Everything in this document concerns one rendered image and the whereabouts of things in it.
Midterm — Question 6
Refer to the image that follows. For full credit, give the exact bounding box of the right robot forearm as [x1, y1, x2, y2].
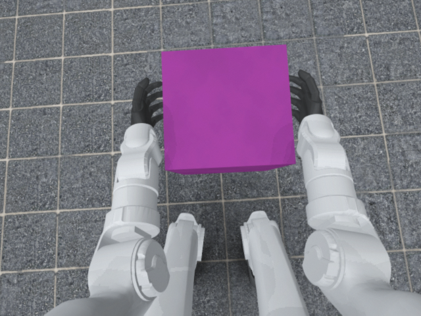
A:
[297, 114, 391, 278]

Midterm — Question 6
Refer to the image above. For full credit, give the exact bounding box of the left robot forearm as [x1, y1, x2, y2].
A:
[87, 123, 162, 287]

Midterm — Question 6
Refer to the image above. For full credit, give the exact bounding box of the left robot upper arm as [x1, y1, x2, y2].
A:
[44, 238, 170, 316]

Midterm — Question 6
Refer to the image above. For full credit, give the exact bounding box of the carton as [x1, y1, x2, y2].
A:
[161, 45, 296, 175]

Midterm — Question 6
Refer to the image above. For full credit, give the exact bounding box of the right robot hand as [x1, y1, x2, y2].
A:
[289, 69, 324, 125]

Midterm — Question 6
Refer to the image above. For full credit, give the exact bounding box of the left robot hand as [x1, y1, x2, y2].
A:
[131, 77, 163, 128]

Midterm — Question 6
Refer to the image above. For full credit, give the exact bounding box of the right robot foot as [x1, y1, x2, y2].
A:
[241, 238, 256, 288]

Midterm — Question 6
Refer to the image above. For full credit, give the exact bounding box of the right robot upper arm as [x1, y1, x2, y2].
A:
[302, 227, 421, 316]

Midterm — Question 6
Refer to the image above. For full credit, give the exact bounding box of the robot left shin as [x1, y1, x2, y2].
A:
[166, 213, 198, 268]

